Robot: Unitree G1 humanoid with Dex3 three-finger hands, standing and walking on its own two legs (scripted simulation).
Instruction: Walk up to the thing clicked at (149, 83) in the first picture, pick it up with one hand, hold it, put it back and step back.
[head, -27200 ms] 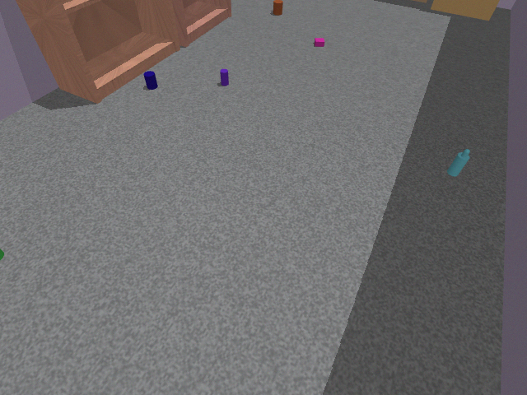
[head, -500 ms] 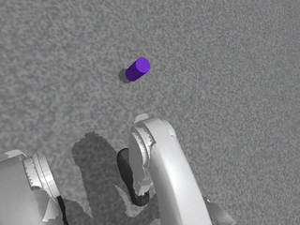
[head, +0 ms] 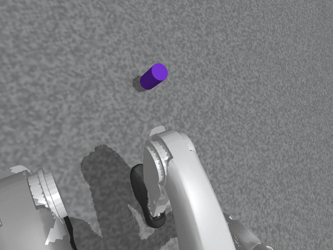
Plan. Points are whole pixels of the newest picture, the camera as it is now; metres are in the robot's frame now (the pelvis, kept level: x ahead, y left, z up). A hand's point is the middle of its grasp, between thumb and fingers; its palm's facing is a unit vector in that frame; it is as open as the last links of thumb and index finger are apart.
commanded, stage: open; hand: left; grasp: from above
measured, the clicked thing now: out of the picture +0.46 +0.34 -0.26
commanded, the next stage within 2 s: withdraw in 0.12 s
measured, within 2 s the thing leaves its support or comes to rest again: neither
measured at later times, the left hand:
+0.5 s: hand out of the picture +0.48 +0.35 -0.19, palm faces -0.32 -0.10 -0.94, open 14.1 cm
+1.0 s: hand out of the picture +0.44 +0.35 -0.06, palm faces -0.53 -0.14 -0.84, open 13.9 cm
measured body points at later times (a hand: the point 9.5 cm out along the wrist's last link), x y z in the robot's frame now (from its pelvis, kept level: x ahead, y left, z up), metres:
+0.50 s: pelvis +0.00 +0.00 +0.00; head +0.26 +0.12 +0.35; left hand +0.49 +0.35 -0.13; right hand +0.05 -0.26 -0.06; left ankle +0.07 +0.13 -0.28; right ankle +0.12 -0.12 -0.27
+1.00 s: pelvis -0.02 +0.00 +0.06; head +0.21 +0.10 +0.44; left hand +0.46 +0.36 -0.01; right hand +0.08 -0.28 -0.02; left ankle +0.06 +0.13 -0.28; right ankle +0.12 -0.12 -0.27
